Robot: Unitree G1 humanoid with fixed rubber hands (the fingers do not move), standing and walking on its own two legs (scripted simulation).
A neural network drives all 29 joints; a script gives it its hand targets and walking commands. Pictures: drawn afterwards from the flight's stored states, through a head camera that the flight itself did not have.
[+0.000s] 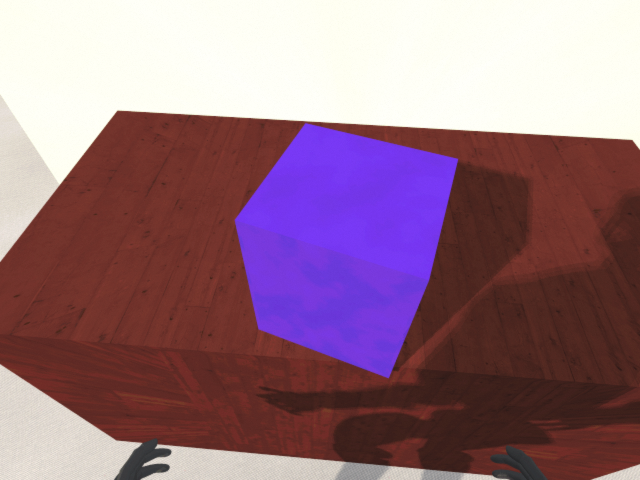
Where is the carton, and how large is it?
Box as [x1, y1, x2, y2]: [235, 123, 457, 377]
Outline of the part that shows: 305,123 235,219 258,328 388,377 429,278 457,159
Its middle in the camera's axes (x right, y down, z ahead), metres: +0.04 +0.02 +0.55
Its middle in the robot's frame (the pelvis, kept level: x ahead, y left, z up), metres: +0.39 -0.03 +0.05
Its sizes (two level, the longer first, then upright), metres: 0.210 0.200 0.250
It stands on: a pedestal, 0.68 m high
